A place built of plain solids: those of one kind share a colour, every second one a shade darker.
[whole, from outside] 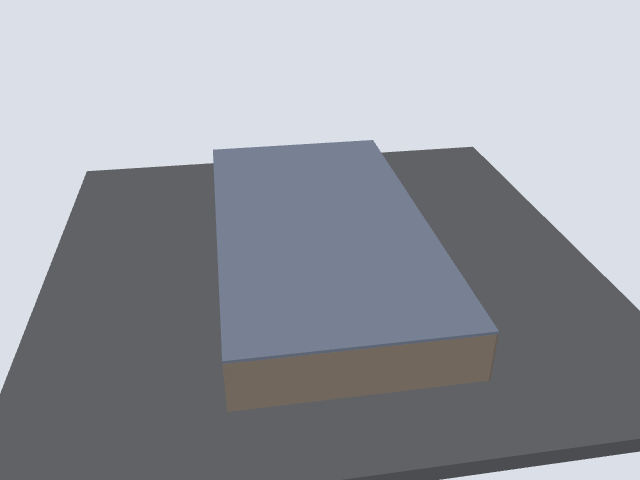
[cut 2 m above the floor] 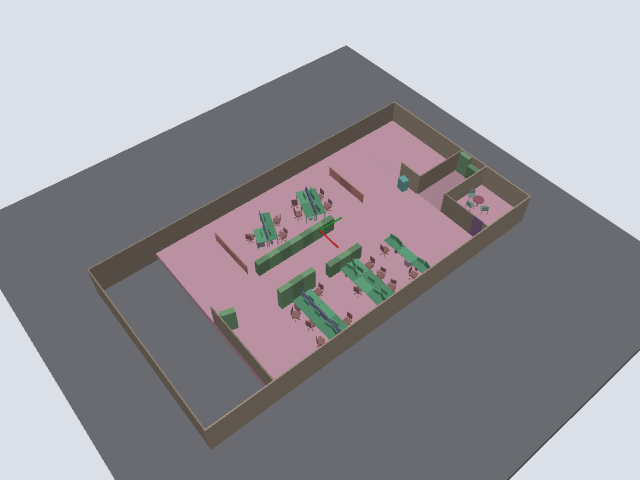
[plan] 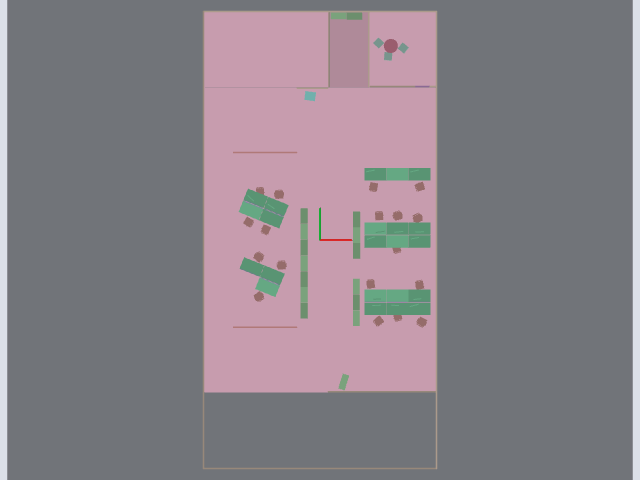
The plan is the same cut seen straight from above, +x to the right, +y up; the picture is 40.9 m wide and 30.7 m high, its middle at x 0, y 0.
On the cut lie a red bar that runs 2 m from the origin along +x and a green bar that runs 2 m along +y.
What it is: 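One storey of an office; an open floor with rows of desks, a band of small rooms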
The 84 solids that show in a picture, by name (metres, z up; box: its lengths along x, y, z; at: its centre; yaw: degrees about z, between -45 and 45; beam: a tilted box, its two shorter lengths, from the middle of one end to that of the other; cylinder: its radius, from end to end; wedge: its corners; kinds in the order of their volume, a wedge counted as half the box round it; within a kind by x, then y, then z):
{
 "floor_1": {"box": [7.93, 4.8, 0.81], "at": [-3.43, 12.16, 0.35]},
 "floor_2": {"box": [14.8, 19.52, 0.81], "at": [0.0, 0.0, 0.35]},
 "floor_3": {"box": [2.44, 4.8, 0.81], "at": [1.85, 12.16, 0.35]},
 "floor_4": {"box": [4.23, 4.8, 0.81], "at": [5.29, 12.16, 0.35]},
 "roof_1": {"box": [15.0, 29.32, 0.2], "at": [0.0, 0.0, 3.46]},
 "wall_1": {"box": [0.1, 29.32, 3.41], "at": [-7.45, 0.0, 1.65]},
 "wall_2": {"box": [2.02, 0.1, 2.6], "at": [-0.48, 9.71, 2.06]},
 "wall_3": {"box": [14.8, 0.1, 3.41], "at": [0.0, -14.61, 1.65]},
 "wall_4": {"box": [14.8, 0.1, 3.41], "at": [0.0, 14.61, 1.65]},
 "wall_5": {"box": [0.1, 4.8, 2.6], "at": [0.58, 12.16, 2.06]},
 "wall_6": {"box": [0.1, 4.8, 2.6], "at": [3.12, 12.16, 2.06]},
 "wall_7": {"box": [6.9, 0.1, 2.6], "at": [3.95, -9.71, 2.06]},
 "wall_8": {"box": [2.92, 0.1, 2.6], "at": [4.63, 9.81, 2.06]},
 "wall_9": {"box": [0.1, 29.32, 3.41], "at": [7.45, 0.0, 1.65]},
 "cabinet_1": {"box": [0.47, 1.0, 1.27], "at": [-1.02, -4.52, 1.39]},
 "cabinet_2": {"box": [0.47, 1.0, 1.27], "at": [-1.02, -3.51, 1.39]},
 "cabinet_3": {"box": [0.47, 1.0, 1.27], "at": [-1.02, -2.5, 1.39]},
 "cabinet_4": {"box": [0.47, 1.0, 1.27], "at": [-1.02, -1.49, 1.39]},
 "cabinet_5": {"box": [0.47, 1.0, 1.27], "at": [-1.02, -0.48, 1.39]},
 "cabinet_6": {"box": [0.47, 1.0, 1.27], "at": [-1.02, 0.53, 1.39]},
 "cabinet_7": {"box": [0.47, 1.0, 1.27], "at": [-1.02, 1.54, 1.39]},
 "cabinet_8": {"box": [1.0, 0.43, 1.94], "at": [1.19, 14.33, 1.73]},
 "cabinet_9": {"box": [0.43, 1.0, 1.94], "at": [1.52, -9.08, 1.73], "yaw": -17.3},
 "cabinet_10": {"box": [1.0, 0.47, 1.27], "at": [2.2, 14.32, 1.39]},
 "cabinet_11": {"box": [0.43, 1.0, 1.94], "at": [2.33, -5.0, 1.73]},
 "cabinet_12": {"box": [0.43, 1.0, 1.94], "at": [2.33, -3.99, 1.73]},
 "cabinet_13": {"box": [0.43, 1.0, 1.94], "at": [2.33, -2.98, 1.73]},
 "cabinet_14": {"box": [0.47, 1.0, 1.27], "at": [2.34, -0.7, 1.39]},
 "cabinet_15": {"box": [0.47, 1.0, 1.27], "at": [2.34, 0.31, 1.39]},
 "cabinet_16": {"box": [0.47, 1.0, 1.27], "at": [2.34, 1.32, 1.39]},
 "desk_1": {"box": [1.4, 0.8, 0.032], "at": [-4.41, 1.9, 1.48], "yaw": -22.0},
 "desk_2": {"box": [1.4, 0.8, 0.032], "at": [-4.36, -1.73, 1.48], "yaw": -22.0},
 "desk_3": {"box": [1.4, 0.8, 0.032], "at": [-4.11, 2.66, 1.48], "yaw": -22.0},
 "desk_4": {"box": [1.4, 0.8, 0.032], "at": [-3.35, -3.02, 1.48], "yaw": -22.0},
 "desk_5": {"box": [1.4, 0.8, 0.032], "at": [-3.11, 1.37, 1.48], "yaw": -22.0},
 "desk_6": {"box": [1.4, 0.8, 0.032], "at": [-3.05, -2.26, 1.48], "yaw": -22.0},
 "desk_7": {"box": [1.4, 0.8, 0.032], "at": [-2.8, 2.13, 1.48], "yaw": -22.0},
 "desk_8": {"box": [1.4, 0.8, 0.032], "at": [3.54, -4.39, 1.48]},
 "desk_9": {"box": [1.4, 0.8, 0.032], "at": [3.54, -3.57, 1.48]},
 "desk_10": {"box": [1.4, 0.8, 0.032], "at": [3.54, -0.09, 1.48]},
 "desk_11": {"box": [1.4, 0.8, 0.032], "at": [3.54, 0.73, 1.48]},
 "desk_12": {"box": [1.4, 0.8, 0.032], "at": [3.54, 4.21, 1.48]},
 "desk_13": {"box": [1.4, 0.8, 0.032], "at": [4.95, -4.39, 1.48]},
 "desk_14": {"box": [1.4, 0.8, 0.032], "at": [4.95, -3.57, 1.48]},
 "desk_15": {"box": [1.4, 0.8, 0.032], "at": [4.95, -0.09, 1.48]},
 "desk_16": {"box": [1.4, 0.8, 0.032], "at": [4.95, 0.73, 1.48]},
 "desk_17": {"box": [1.4, 0.8, 0.032], "at": [4.95, 4.21, 1.48]},
 "desk_18": {"box": [1.4, 0.8, 0.032], "at": [6.37, -4.39, 1.48]},
 "desk_19": {"box": [1.4, 0.8, 0.032], "at": [6.37, -3.57, 1.48]},
 "desk_20": {"box": [1.4, 0.8, 0.032], "at": [6.37, -0.09, 1.48]},
 "desk_21": {"box": [1.4, 0.8, 0.032], "at": [6.37, 0.73, 1.48]},
 "desk_22": {"box": [1.4, 0.8, 0.032], "at": [6.37, 4.21, 1.48]},
 "copier_1": {"box": [0.69, 0.56, 1.1], "at": [-0.63, 9.2, 1.31], "yaw": -7.6},
 "officechair_1": {"box": [0.5, 0.51, 0.08], "at": [-4.58, 1.15, 1.28], "yaw": -32.4},
 "officechair_2": {"box": [0.51, 0.5, 0.08], "at": [-3.93, -1.1, 1.28], "yaw": -38.6},
 "officechair_3": {"box": [0.51, 0.5, 0.08], "at": [-3.91, -3.61, 1.26], "yaw": 37.3},
 "officechair_4": {"box": [0.51, 0.5, 0.08], "at": [-3.83, 3.06, 1.26], "yaw": 1.2},
 "officechair_5": {"box": [0.51, 0.5, 0.08], "at": [-3.46, 0.67, 1.23], "yaw": -22.0},
 "officechair_6": {"box": [0.51, 0.5, 0.08], "at": [-2.62, 2.89, 1.28], "yaw": 2.4},
 "officechair_7": {"box": [0.51, 0.5, 0.08], "at": [-2.45, -1.64, 1.29], "yaw": 2.1},
 "officechair_8": {"box": [0.51, 0.5, 0.08], "at": [3.25, -2.84, 1.25], "yaw": 7.9},
 "officechair_9": {"box": [0.51, 0.5, 0.08], "at": [3.43, 3.41, 1.24], "yaw": -10.0},
 "officechair_10": {"box": [0.5, 0.51, 0.08], "at": [3.76, -5.18, 1.22], "yaw": 37.8},
 "officechair_11": {"box": [0.51, 0.5, 0.08], "at": [3.78, 1.52, 1.27], "yaw": 3.3},
 "officechair_12": {"box": [0.51, 0.5, 0.08], "at": [4.97, 1.53, 1.31], "yaw": 15.6},
 "officechair_13": {"box": [0.51, 0.5, 0.08], "at": [6.25, 1.38, 1.32], "yaw": 24.7},
 "officechair_14": {"box": [0.51, 0.5, 0.08], "at": [6.37, -2.9, 1.28], "yaw": 10.3},
 "officechair_15": {"box": [0.5, 0.51, 0.08], "at": [6.41, 3.41, 1.24], "yaw": 18.3},
 "officechair_16": {"box": [0.51, 0.5, 0.08], "at": [6.52, -5.23, 1.26], "yaw": -28.9},
 "guard_1": {"box": [1.28, 0.03, 0.84], "at": [-4.86, -5.58, 1.22]},
 "guard_2": {"box": [1.28, 0.03, 0.84], "at": [-4.86, 5.6, 1.22]},
 "guard_3": {"box": [1.28, 0.03, 0.84], "at": [-3.51, -5.58, 1.22]},
 "guard_4": {"box": [4.1, 0.1, 0.05], "at": [-3.51, -5.58, 1.66]},
 "guard_5": {"box": [1.28, 0.03, 0.84], "at": [-3.51, 5.6, 1.22]},
 "guard_6": {"box": [4.1, 0.1, 0.05], "at": [-3.51, 5.6, 1.66]},
 "guard_7": {"box": [1.28, 0.03, 0.84], "at": [-2.16, -5.58, 1.22]},
 "guard_8": {"box": [1.28, 0.03, 0.84], "at": [-2.16, 5.6, 1.22]},
 "door_1": {"box": [0.91, 0.1, 2.05], "at": [6.55, 9.81, 1.78]},
 "screen_1": {"box": [1.3, 0.032, 0.46], "at": [3.54, -4.02, 1.73]},
 "screen_2": {"box": [1.3, 0.032, 0.46], "at": [4.95, -4.02, 1.73]},
 "visitorchair_1": {"box": [0.53, 0.5, 0.04], "at": [3.75, 12.61, 1.23], "yaw": -43.7},
 "visitorchair_2": {"box": [0.5, 0.53, 0.04], "at": [4.36, 11.74, 1.23], "yaw": -4.5},
 "visitorchair_3": {"box": [0.53, 0.5, 0.04], "at": [5.33, 12.28, 1.23], "yaw": -38.4},
 "meetingtable_1": {"cylinder": 0.45, "from": [4.53, 12.41, 1.47], "to": [4.53, 12.41, 1.5]}
}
